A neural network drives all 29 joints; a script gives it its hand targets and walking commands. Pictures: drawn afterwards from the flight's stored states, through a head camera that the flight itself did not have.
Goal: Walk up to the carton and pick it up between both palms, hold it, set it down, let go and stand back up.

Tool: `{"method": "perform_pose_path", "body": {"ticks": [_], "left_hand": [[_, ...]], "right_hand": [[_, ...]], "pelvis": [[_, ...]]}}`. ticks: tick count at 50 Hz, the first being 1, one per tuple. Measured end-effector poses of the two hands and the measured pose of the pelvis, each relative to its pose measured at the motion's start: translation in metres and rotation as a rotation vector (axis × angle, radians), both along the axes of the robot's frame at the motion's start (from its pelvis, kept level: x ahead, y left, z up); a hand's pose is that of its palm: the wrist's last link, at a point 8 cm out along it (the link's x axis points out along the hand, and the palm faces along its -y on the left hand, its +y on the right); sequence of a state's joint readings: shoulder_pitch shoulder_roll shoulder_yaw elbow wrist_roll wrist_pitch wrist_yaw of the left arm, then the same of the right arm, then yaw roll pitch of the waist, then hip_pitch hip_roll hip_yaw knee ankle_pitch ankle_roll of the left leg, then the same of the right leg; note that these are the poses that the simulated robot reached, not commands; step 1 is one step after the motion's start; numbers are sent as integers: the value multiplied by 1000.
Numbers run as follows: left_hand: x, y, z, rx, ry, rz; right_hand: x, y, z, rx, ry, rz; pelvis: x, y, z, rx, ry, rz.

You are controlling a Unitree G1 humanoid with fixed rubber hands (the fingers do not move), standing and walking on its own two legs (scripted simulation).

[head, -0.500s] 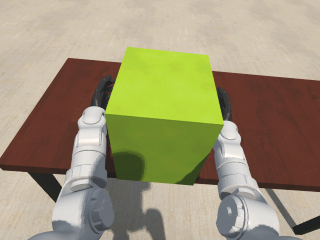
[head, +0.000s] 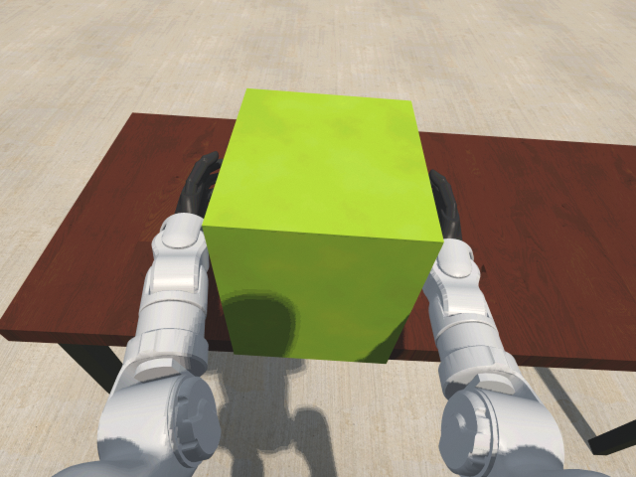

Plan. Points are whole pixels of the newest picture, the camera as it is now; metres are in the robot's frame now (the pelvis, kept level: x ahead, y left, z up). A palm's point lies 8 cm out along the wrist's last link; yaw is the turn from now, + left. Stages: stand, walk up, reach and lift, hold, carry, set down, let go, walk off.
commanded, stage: set down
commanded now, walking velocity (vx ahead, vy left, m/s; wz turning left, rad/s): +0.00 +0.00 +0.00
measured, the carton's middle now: (319, 232) +0.41 +0.02 +0.07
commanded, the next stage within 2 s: none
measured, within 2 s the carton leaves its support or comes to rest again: neither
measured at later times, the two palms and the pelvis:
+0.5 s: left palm (185, 173) +0.43 +0.19 +0.15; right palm (469, 194) +0.43 -0.17 +0.14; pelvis +0.01 +0.00 -0.01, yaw -1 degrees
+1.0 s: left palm (164, 135) +0.42 +0.20 +0.21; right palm (493, 162) +0.42 -0.17 +0.21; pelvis -0.02 -0.02 -0.01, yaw +0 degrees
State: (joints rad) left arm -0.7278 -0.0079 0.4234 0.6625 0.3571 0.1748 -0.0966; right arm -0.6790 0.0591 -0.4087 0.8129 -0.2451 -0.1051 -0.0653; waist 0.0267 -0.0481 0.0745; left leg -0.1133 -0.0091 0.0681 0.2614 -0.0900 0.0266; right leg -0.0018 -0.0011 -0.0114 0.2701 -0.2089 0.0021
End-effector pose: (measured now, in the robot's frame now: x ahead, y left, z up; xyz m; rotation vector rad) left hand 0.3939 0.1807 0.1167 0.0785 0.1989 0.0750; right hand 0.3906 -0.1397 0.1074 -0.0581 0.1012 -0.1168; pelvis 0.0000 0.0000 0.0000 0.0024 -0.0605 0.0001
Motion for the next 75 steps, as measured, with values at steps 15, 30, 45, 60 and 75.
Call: {"method": "perform_pose_path", "body": {"ticks": [15,30,45,60,75], "left_hand": [[25,-6,-40,-52,86,60],[27,12,38,-45,41,24],[24,19,80,-72,12,50],[24,20,130,-38,15,30],[6,19,98,-45,82,6]], "right_hand": [[21,-21,-28,83,114,-56],[31,-47,38,74,119,-31],[25,-40,81,87,100,25],[18,-49,119,104,134,-43],[-2,-59,101,93,155,17]], "pelvis": [[-2,2,-7,-32,242,-32],[9,-8,-4,-16,113,-16],[-17,-21,-6,-19,153,-8],[-17,-13,-5,-29,135,11],[-19,-7,-3,-20,76,-21]]}}
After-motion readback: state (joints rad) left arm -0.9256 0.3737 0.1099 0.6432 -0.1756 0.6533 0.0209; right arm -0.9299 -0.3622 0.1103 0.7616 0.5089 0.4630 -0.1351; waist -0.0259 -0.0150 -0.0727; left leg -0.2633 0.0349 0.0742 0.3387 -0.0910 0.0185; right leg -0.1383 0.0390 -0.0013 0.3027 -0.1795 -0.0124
